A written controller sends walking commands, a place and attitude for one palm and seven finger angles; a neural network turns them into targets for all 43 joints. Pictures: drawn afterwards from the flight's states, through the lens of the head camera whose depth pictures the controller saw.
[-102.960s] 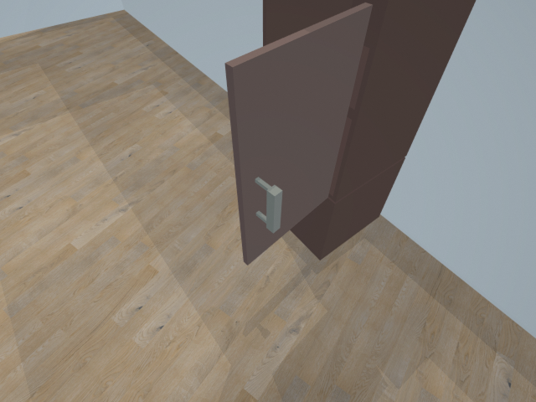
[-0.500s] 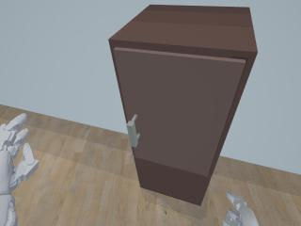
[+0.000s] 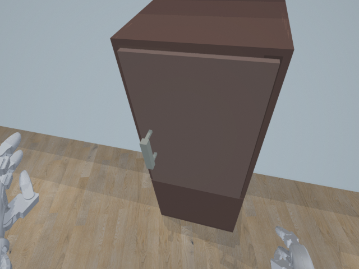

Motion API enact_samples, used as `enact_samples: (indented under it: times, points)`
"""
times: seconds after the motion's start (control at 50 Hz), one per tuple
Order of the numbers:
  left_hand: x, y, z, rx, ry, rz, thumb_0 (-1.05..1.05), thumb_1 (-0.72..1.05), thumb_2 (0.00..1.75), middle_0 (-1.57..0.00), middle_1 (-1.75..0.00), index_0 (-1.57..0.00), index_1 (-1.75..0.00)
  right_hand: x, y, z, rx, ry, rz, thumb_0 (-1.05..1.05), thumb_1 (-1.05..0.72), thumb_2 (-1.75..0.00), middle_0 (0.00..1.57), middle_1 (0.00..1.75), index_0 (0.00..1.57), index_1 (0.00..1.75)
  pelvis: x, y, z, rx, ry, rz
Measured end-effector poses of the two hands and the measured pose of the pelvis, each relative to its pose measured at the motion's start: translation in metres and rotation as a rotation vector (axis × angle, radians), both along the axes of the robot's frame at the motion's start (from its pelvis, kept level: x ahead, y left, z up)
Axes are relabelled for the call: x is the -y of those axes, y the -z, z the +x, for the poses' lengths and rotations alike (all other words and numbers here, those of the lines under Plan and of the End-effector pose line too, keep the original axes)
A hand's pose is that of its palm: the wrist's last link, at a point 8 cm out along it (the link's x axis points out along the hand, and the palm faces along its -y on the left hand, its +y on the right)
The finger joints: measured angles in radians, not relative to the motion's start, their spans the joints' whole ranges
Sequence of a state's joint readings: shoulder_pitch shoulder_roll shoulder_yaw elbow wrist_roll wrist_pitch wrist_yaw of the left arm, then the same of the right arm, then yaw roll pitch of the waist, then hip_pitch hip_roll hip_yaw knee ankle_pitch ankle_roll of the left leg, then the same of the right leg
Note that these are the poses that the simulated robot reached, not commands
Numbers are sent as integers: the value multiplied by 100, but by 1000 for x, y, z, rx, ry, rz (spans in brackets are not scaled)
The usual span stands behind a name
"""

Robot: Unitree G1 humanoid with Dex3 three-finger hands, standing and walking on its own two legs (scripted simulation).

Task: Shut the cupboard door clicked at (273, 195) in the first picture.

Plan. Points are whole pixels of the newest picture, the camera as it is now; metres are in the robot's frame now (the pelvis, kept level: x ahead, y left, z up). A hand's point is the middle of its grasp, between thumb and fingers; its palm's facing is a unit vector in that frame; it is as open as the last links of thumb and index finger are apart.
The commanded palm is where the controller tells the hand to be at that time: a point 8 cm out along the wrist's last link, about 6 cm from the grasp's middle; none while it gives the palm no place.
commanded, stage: step back with the hand held close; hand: left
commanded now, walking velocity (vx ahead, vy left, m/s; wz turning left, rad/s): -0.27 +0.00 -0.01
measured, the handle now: (150, 149) +0.50 +0.15 -0.09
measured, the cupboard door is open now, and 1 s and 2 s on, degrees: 0 0 0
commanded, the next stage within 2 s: stop stepping back and stand still in 1.16 s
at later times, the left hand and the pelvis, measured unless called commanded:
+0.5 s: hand out of the picture +0.14 +0.29 +0.15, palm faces +0.42 -0.78 -0.46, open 7.4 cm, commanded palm +0.09 +0.32 +0.18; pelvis -0.06 +0.02 -0.01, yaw -1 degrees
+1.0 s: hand out of the picture +0.07 +0.31 +0.17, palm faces +0.49 -0.74 -0.45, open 7.4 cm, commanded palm +0.01 +0.34 +0.18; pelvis -0.12 +0.03 -0.01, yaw +3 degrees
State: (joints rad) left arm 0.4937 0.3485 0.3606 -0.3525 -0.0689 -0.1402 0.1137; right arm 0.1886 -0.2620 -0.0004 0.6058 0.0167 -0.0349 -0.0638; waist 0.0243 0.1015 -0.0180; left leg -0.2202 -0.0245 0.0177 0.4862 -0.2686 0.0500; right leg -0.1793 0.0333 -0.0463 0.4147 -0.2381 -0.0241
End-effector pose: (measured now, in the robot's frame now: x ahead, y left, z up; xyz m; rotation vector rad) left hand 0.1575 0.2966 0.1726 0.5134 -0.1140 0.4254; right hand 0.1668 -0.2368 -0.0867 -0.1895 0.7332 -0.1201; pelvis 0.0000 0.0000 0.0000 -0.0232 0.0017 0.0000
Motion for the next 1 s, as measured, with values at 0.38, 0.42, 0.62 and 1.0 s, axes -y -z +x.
enact_samples:
  times: [0.38,0.42,0.62,1.0]
  points:
    - [-23,-1,-30,28,71,51,1,89,90,-22,-31,-21,-30,-12,-14,-42,5,80,-50,2,-90,-90,21,30,21,30,-21,6,-38,-9,29,8]
    - [-25,2,-39,36,67,43,1,89,90,-22,-31,-21,-30,-15,-16,-49,10,71,-60,2,-90,-90,21,30,21,30,-23,7,-45,-6,25,6]
    - [-31,-4,-81,152,11,84,1,89,90,-22,-31,-21,-30,-22,-3,-85,-14,3,-83,2,-90,-90,21,30,21,30,-20,16,-75,8,-26,-5]
    - [-51,-16,-127,226,42,137,1,89,90,-22,-31,-21,-30,-32,-10,-131,-22,7,-115,2,-90,-90,21,30,21,30,-30,14,-119,-26,-46,-72]
